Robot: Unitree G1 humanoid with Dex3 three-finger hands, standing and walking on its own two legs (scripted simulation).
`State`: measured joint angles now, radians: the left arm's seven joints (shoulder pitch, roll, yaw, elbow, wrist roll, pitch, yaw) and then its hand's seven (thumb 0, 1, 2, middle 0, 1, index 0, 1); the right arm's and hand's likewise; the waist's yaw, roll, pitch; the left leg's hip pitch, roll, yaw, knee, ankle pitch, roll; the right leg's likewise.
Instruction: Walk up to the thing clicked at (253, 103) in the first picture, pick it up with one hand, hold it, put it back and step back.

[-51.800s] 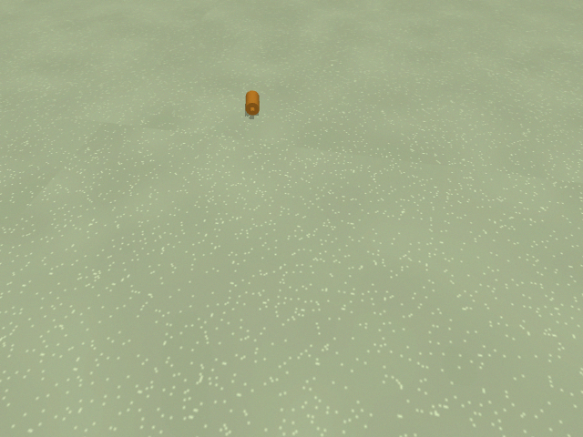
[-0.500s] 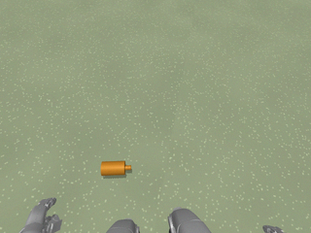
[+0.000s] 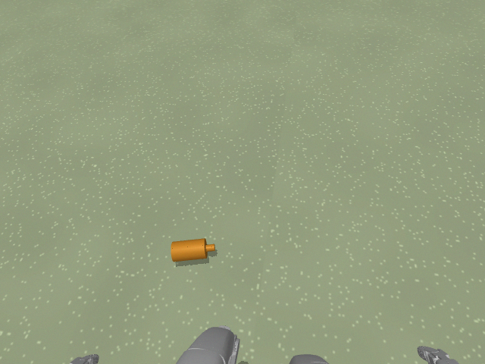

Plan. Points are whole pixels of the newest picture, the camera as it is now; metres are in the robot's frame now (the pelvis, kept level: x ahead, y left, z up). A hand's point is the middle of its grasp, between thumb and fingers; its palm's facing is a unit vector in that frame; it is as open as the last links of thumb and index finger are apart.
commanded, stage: step back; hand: left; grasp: from above
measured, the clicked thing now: (194, 249) +0.59 +0.26 -0.72
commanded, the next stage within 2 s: none
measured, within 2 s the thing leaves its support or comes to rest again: neither
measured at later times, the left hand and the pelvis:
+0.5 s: hand out of the picture -0.08 +0.28 -0.16, palm faces +0.00 -0.92 -0.38, open 7.4 cm; pelvis -0.16 +0.01 -0.01, yaw +0 degrees
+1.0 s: hand out of the picture -0.23 +0.27 -0.15, palm faces +0.05 -0.91 -0.41, open 7.4 cm; pelvis -0.35 -0.01 -0.01, yaw +4 degrees
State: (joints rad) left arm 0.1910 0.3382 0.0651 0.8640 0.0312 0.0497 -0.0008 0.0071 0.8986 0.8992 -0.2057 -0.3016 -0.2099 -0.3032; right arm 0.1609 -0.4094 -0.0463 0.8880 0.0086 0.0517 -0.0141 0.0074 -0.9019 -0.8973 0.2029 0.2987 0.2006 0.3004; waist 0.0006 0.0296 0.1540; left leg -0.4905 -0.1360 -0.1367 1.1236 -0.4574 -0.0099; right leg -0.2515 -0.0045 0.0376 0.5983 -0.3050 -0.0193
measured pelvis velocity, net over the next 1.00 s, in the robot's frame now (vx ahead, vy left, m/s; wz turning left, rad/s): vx -0.35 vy -0.01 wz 0.07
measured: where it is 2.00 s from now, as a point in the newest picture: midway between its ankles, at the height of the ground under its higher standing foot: outside the picture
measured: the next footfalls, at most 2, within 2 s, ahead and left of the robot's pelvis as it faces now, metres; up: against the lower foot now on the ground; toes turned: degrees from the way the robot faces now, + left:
left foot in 0.20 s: -0.04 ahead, +0.13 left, +0.00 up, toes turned +1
right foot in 0.58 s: -0.19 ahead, -0.14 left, +0.00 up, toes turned +1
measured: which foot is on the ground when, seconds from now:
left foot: up 0.00-0.18, down 0.20-0.62, up 0.64-0.90, down 0.92-1.00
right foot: down 0.00-0.22, up 0.24-0.56, down 0.58-0.94, up 0.96-1.00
